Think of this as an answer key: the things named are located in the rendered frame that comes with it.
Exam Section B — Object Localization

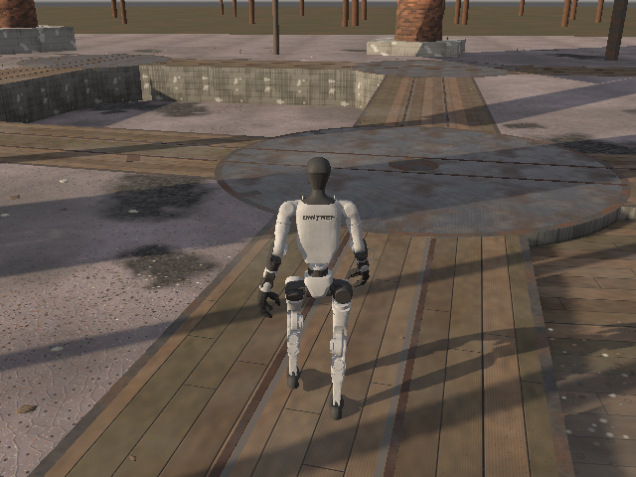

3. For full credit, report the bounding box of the right robot thigh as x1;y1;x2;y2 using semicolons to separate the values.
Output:
330;278;353;357

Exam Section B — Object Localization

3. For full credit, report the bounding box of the robot right foot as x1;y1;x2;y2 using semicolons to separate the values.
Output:
329;394;344;420

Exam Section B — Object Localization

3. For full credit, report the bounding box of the robot right forearm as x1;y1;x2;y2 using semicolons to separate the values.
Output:
354;239;369;272

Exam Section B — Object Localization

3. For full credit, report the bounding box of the robot left forearm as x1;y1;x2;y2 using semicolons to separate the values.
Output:
259;242;281;292

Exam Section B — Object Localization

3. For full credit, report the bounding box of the left robot hand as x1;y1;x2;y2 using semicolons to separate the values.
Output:
257;289;280;318

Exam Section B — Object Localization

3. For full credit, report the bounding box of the robot right upper arm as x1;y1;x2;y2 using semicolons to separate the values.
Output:
339;200;365;253

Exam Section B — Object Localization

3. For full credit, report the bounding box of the robot left upper arm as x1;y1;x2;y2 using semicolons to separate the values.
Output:
272;200;298;257

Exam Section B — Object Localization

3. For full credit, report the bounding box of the right robot hand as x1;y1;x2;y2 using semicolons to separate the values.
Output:
346;266;370;287

